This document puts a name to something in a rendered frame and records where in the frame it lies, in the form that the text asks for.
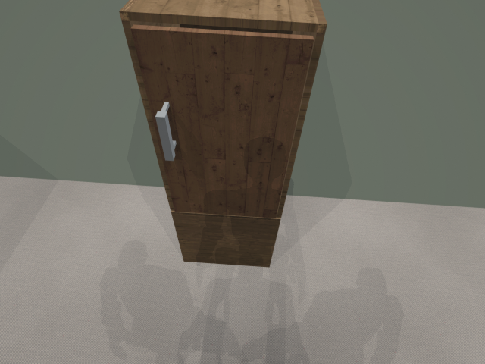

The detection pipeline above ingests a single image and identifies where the handle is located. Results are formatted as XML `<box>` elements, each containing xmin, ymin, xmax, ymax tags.
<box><xmin>155</xmin><ymin>102</ymin><xmax>177</xmax><ymax>161</ymax></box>

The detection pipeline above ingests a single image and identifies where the cupboard door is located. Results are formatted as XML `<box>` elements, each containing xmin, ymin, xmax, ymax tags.
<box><xmin>131</xmin><ymin>25</ymin><xmax>314</xmax><ymax>218</ymax></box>

